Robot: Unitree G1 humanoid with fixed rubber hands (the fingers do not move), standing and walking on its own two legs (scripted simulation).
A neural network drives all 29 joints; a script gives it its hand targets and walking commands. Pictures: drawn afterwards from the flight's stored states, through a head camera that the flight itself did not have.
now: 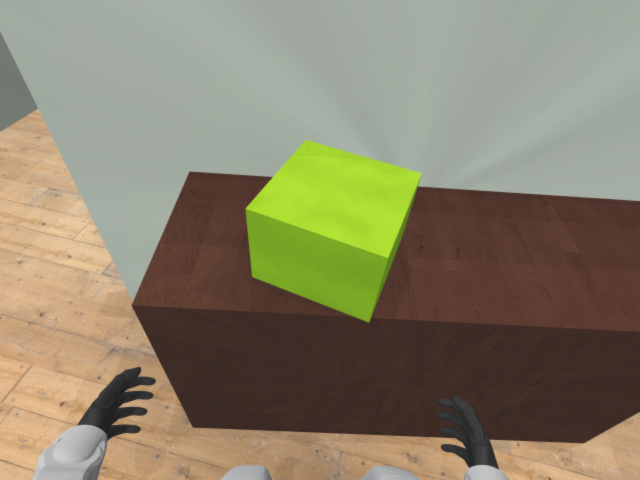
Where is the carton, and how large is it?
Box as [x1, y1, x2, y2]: [245, 140, 421, 321]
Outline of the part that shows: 305,140 245,209 252,276 363,320 369,321 401,238 421,173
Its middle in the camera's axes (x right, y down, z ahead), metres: +0.03 -0.02 +0.72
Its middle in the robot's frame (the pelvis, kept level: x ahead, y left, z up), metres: +0.54 -0.04 -0.03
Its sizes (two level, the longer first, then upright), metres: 0.236 0.231 0.174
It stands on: a pedestal, 0.62 m high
